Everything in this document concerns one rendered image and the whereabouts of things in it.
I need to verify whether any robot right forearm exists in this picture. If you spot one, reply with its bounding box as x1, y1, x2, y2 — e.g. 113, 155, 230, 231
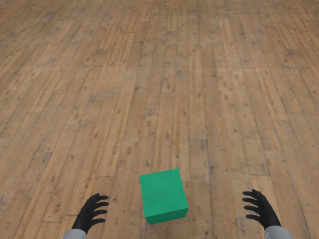
264, 225, 293, 239

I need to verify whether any robot right hand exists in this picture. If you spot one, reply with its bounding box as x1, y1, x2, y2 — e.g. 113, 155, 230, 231
242, 189, 282, 230

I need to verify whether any carton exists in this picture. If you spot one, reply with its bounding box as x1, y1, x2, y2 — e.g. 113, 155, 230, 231
140, 168, 188, 225

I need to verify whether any robot left forearm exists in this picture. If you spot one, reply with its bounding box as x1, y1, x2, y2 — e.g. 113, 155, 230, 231
62, 228, 87, 239

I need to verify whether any robot left hand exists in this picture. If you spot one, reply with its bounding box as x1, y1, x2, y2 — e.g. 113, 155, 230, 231
72, 193, 109, 235

